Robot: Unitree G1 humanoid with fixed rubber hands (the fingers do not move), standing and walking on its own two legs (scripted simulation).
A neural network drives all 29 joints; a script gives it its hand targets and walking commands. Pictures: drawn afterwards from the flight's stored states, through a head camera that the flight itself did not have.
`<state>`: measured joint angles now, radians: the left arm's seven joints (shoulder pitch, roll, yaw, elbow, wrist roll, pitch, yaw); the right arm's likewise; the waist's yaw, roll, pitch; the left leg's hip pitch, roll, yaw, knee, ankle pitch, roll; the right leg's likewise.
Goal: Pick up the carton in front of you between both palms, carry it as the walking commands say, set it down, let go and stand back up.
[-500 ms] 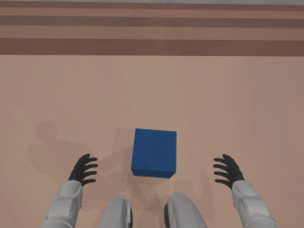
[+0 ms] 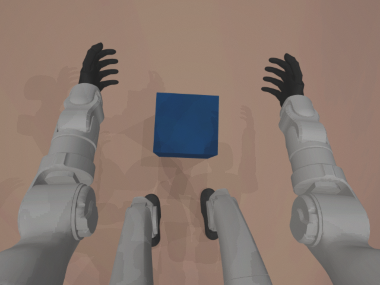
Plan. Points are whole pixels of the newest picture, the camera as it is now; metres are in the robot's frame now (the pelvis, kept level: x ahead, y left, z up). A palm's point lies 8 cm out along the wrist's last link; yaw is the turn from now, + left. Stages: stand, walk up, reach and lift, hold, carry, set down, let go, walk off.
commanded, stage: reach and lift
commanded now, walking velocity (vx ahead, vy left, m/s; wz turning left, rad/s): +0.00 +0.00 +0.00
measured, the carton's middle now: (185, 129) +0.47 -0.04 -0.52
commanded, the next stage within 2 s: none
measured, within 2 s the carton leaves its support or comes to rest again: leaves its support in 1.70 s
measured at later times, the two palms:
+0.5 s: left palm (119, 113) +0.49 +0.15 -0.30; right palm (255, 118) +0.45 -0.23 -0.29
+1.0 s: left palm (132, 123) +0.49 +0.15 -0.46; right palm (236, 126) +0.45 -0.22 -0.46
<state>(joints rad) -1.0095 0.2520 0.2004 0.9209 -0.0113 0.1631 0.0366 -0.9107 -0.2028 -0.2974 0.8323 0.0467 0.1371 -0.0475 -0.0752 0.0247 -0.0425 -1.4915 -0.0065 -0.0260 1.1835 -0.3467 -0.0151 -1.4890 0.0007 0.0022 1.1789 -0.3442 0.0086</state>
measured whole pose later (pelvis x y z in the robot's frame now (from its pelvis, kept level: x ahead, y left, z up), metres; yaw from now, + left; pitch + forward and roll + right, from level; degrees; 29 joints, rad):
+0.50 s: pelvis +0.00 +0.00 -0.13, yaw -1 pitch +52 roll -1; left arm -1.01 0.25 0.15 0.88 -0.05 0.04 0.09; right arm -0.94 -0.23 -0.28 0.87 0.10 0.00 -0.04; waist -0.07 0.01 -0.10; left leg -2.08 -0.03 -0.04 1.68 -0.51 -0.02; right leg -2.08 0.03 0.03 1.67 -0.50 0.03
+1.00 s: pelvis -0.04 +0.00 -0.27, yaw -1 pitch +38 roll +0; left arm -1.37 0.37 0.00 1.12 -0.23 0.01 0.12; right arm -1.29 -0.33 -0.11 1.10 0.27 -0.02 -0.12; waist -0.06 -0.01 0.33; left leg -2.29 -0.04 -0.04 2.16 -0.53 -0.05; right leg -2.30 0.02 0.01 2.15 -0.52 0.02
